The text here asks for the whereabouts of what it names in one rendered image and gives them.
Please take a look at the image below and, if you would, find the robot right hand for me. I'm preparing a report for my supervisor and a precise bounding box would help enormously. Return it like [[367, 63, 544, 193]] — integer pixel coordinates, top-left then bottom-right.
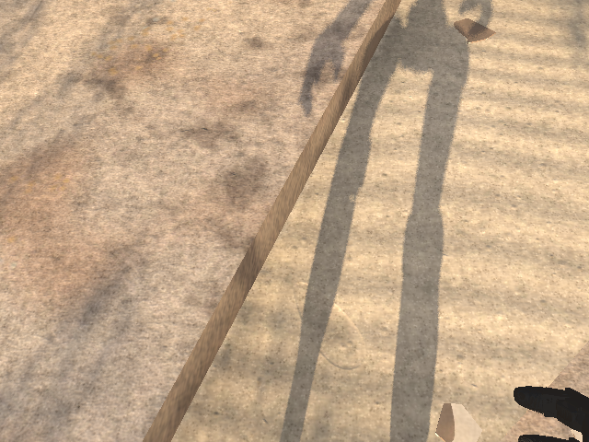
[[514, 386, 589, 442]]

